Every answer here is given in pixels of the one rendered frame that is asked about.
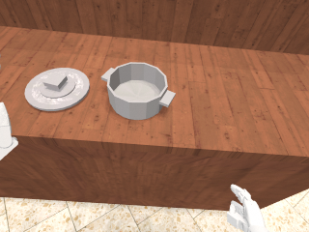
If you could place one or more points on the table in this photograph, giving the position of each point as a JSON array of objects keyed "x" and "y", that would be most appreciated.
[{"x": 240, "y": 116}]

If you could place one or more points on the knob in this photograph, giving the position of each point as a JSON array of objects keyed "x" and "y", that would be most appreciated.
[{"x": 55, "y": 80}]

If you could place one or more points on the lid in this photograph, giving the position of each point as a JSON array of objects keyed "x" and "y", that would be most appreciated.
[{"x": 46, "y": 98}]

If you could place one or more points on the left robot hand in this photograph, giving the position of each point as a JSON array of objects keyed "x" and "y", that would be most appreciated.
[{"x": 7, "y": 143}]

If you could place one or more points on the right robot hand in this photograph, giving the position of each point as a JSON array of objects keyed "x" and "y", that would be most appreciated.
[{"x": 249, "y": 214}]

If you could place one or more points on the pot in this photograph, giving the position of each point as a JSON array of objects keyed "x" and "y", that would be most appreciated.
[{"x": 137, "y": 90}]

